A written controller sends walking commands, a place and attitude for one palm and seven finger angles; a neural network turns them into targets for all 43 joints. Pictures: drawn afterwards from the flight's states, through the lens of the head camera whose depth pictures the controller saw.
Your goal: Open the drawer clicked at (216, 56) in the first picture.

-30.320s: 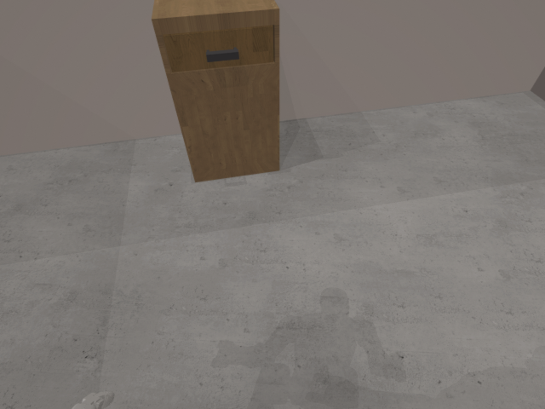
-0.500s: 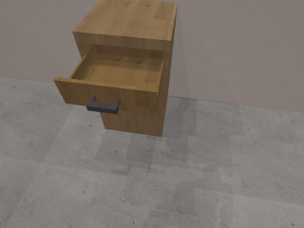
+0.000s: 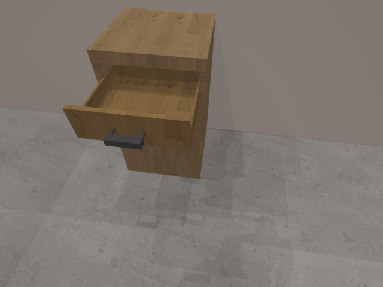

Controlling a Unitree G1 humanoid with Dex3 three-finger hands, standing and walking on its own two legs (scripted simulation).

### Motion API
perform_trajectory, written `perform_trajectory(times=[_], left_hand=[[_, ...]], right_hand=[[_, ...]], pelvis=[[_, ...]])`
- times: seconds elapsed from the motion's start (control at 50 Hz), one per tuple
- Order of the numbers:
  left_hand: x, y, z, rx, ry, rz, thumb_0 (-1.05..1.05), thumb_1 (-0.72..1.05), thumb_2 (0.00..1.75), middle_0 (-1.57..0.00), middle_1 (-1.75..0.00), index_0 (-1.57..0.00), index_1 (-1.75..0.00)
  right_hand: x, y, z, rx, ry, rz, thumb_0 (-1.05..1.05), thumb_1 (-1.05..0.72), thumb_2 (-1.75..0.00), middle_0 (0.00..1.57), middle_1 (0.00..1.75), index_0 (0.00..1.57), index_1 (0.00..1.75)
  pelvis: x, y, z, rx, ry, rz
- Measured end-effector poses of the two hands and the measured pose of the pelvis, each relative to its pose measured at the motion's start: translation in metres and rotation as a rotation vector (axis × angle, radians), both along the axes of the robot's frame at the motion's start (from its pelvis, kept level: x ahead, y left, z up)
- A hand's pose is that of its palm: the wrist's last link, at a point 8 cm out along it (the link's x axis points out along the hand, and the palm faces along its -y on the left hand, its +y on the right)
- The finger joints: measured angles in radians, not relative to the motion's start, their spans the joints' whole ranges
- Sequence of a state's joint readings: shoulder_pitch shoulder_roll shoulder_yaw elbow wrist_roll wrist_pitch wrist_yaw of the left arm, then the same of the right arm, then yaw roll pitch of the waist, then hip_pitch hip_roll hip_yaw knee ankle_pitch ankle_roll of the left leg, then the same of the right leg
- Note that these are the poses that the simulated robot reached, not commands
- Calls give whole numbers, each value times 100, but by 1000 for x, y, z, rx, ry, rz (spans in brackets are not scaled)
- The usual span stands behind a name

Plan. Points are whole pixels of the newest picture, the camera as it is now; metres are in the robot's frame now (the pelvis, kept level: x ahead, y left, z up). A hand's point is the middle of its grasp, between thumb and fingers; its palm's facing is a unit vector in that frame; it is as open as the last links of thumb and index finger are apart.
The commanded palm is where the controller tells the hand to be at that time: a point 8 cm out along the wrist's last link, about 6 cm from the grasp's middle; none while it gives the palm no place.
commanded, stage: look to check the result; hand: left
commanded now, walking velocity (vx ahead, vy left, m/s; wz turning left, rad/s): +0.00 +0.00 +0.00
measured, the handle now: (126, 136) +0.56 +0.26 -0.09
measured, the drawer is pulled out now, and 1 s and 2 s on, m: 0.28 0.28 0.28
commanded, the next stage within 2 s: stand and wait in 0.60 s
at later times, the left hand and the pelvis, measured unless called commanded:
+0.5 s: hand out of the picture +0.00 +0.15 -0.17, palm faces +0.08 -0.98 -0.18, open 7.4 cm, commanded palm none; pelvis +0.01 -0.01 +0.00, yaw +0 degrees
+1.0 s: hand out of the picture +0.02 +0.15 -0.17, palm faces +0.08 -0.98 -0.19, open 7.4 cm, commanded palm none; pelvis +0.03 -0.01 +0.00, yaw +0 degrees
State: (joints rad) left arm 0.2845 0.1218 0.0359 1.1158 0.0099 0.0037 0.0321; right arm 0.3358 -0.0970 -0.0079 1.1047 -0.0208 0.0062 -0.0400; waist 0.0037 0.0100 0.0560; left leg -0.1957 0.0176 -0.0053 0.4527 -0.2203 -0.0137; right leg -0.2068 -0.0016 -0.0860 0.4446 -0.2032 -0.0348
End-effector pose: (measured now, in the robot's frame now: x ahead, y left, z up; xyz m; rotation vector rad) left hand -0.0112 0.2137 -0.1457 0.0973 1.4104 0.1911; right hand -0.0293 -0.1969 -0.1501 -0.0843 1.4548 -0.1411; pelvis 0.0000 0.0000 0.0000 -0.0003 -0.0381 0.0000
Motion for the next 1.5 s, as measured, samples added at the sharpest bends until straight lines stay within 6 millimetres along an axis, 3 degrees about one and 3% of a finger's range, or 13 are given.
perform_trajectory(times=[0.28,0.62,1.5], left_hand=[[-7,-5,2,1,48,17,0,91,90,-20,-30,-19,-30],[11,-13,1,-8,23,12,0,91,90,-20,-30,-19,-30],[19,-18,4,4,37,14,0,91,90,-20,-30,-19,-30]], right_hand=[[3,-8,1,-4,35,10,0,-91,-90,20,30,20,30],[27,-11,1,-5,0,15,1,-92,-90,20,30,20,30],[31,-18,0,-2,26,15,0,-91,-90,20,30,20,30]], pelvis=[[7,-5,1,-1,4,6],[17,-9,2,-1,4,4],[28,-16,3,1,8,4]])
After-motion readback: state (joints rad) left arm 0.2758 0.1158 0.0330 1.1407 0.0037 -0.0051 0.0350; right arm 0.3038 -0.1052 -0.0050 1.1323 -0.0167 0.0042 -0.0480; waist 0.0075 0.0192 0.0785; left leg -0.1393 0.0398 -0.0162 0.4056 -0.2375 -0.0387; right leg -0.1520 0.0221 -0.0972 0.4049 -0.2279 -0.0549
